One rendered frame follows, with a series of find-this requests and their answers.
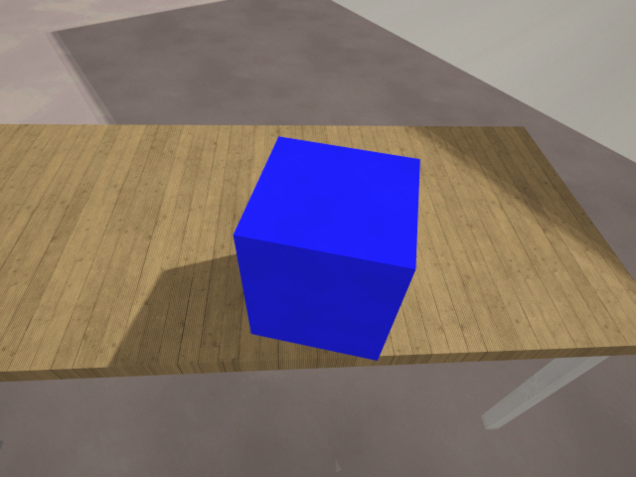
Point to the carton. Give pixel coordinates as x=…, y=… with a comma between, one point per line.
x=326, y=245

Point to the table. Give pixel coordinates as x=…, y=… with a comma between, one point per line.
x=118, y=258

